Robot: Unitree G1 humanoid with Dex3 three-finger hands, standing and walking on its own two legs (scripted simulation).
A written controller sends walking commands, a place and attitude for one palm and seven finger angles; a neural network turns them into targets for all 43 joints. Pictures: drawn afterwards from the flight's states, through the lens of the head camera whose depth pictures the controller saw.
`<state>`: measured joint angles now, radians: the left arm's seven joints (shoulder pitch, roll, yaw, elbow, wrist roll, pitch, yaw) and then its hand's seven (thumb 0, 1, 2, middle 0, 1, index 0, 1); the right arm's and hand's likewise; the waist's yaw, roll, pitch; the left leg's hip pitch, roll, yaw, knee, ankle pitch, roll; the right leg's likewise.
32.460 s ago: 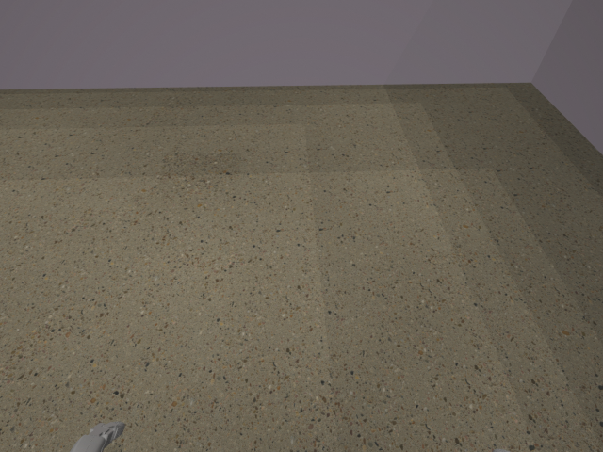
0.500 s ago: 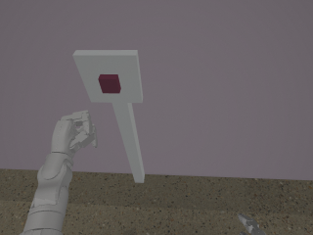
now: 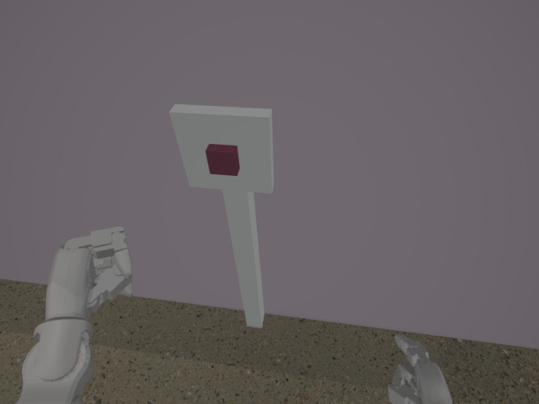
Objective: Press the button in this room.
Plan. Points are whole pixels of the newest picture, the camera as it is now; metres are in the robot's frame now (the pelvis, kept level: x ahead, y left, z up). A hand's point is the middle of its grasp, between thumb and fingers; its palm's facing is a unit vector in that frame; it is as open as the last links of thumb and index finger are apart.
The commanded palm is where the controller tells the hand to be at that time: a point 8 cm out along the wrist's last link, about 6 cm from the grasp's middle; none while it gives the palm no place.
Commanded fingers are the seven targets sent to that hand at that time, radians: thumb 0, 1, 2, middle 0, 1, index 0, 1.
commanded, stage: draw the hand back to the body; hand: left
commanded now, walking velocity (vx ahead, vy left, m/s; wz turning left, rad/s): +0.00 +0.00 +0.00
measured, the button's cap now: (223, 159) +0.53 +0.16 +0.08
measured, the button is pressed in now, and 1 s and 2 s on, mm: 0 0 0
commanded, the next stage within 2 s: step back with the hand held close in 0.62 s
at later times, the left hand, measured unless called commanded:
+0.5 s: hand (63, 295) +0.18 +0.25 +0.16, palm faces +0.45 -0.80 -0.40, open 3.1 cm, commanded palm +0.13 +0.28 +0.17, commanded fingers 0.00 0.90 0.90 -1.30 -1.50 -1.30 -1.50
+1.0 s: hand (73, 306) +0.17 +0.24 +0.15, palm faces +0.31 -0.82 -0.48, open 3.1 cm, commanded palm +0.11 +0.29 +0.17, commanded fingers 0.00 0.90 0.90 -1.30 -1.50 -1.30 -1.50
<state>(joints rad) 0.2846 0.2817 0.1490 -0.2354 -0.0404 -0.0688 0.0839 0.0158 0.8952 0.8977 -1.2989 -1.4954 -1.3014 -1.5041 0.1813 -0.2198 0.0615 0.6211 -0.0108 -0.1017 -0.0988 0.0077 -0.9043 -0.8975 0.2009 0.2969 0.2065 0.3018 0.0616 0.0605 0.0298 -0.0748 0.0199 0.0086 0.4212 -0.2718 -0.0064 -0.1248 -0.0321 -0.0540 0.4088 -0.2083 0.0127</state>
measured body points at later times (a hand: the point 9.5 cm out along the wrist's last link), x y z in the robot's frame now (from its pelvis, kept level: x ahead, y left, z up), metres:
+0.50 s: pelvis +0.00 +0.01 +0.00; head -0.02 -0.02 +0.45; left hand +0.15 +0.29 +0.18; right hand +0.20 -0.21 -0.08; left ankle -0.02 +0.12 -0.74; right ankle +0.01 -0.13 -0.74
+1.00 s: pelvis -0.02 +0.01 +0.00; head +0.00 +0.00 +0.45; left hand +0.15 +0.29 +0.17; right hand +0.15 -0.23 -0.09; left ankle -0.02 +0.12 -0.74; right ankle +0.01 -0.13 -0.74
